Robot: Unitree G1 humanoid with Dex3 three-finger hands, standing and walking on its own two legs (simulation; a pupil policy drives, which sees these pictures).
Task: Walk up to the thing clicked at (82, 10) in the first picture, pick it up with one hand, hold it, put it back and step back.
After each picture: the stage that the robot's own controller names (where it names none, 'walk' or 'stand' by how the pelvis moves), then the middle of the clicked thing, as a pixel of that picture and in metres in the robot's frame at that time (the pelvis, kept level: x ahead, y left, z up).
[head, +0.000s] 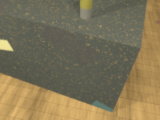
stand; out of the picture +0.88 -0.02 +0.10
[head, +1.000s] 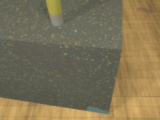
walk; (53, 0) +0.76 +0.17 +0.12
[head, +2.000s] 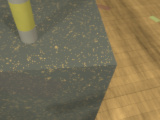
stand; (22, 12) +0.57 +0.23 +0.14
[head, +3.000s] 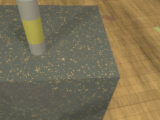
stand; (33, 27) +0.57 +0.21 +0.10
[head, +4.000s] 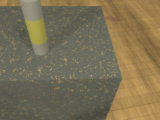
stand; (36, 28) +0.57 +0.20 +0.10
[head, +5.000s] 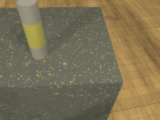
stand; (34, 31) +0.54 +0.20 +0.10
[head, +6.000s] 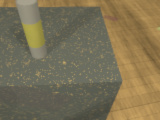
stand; (33, 31) +0.55 +0.20 +0.10
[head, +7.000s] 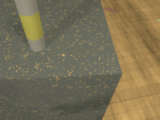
rise first; (31, 22) +0.56 +0.21 +0.10
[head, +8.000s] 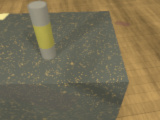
go down; (43, 33) +0.56 +0.20 +0.11
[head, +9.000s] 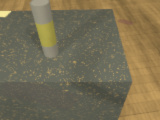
go down; (46, 31) +0.56 +0.20 +0.11
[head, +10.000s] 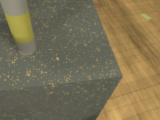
go down; (20, 23) +0.52 +0.19 +0.12
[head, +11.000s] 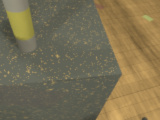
close in; (20, 20) +0.54 +0.19 +0.13
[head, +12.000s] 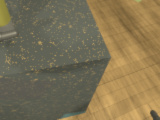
close; out of the picture +0.55 +0.22 +0.16
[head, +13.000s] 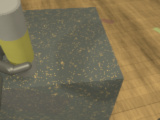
lift; (16, 44) +0.36 +0.17 +0.23
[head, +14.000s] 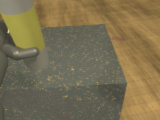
lift; (24, 27) +0.31 +0.15 +0.33
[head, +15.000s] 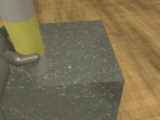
hold; (25, 34) +0.32 +0.15 +0.30
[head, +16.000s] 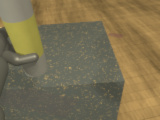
hold; (24, 34) +0.33 +0.15 +0.30
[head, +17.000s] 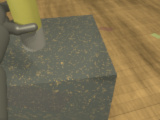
crouch; (23, 6) +0.41 +0.14 +0.32
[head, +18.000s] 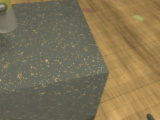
lower; out of the picture +0.50 +0.19 +0.30
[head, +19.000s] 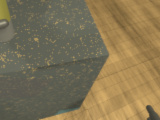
lower; out of the picture +0.53 +0.19 +0.17
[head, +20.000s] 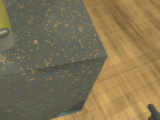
lower; out of the picture +0.51 +0.20 +0.16
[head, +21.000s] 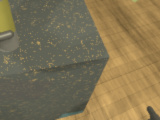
lower; out of the picture +0.51 +0.19 +0.16
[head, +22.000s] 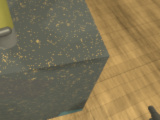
lower; out of the picture +0.51 +0.19 +0.16
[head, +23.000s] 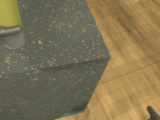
open; (5, 9) +0.52 +0.17 +0.16
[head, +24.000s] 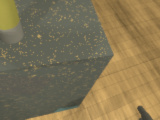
sink last; out of the picture +0.50 +0.17 +0.17
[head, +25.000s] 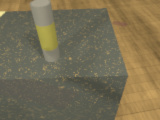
sink last; (47, 33) +0.52 +0.18 +0.14
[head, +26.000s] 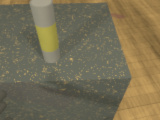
stand; (47, 34) +0.50 +0.16 +0.12
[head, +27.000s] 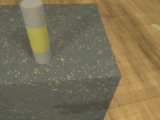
stand; (38, 35) +0.51 +0.18 +0.11
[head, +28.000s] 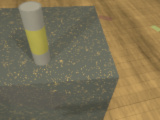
stand; (37, 37) +0.51 +0.18 +0.11
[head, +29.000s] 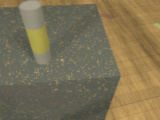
walk; (38, 36) +0.51 +0.18 +0.11
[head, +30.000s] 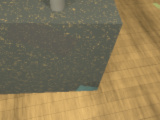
walk; out of the picture +0.77 +0.13 +0.12
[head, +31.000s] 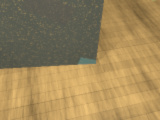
stand; out of the picture +1.16 +0.21 +0.13
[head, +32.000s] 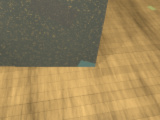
stand; out of the picture +1.20 +0.15 +0.11
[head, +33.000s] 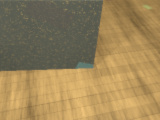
stand; out of the picture +1.19 +0.16 +0.10
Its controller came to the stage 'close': yes
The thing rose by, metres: 0.21
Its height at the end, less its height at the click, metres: +0.00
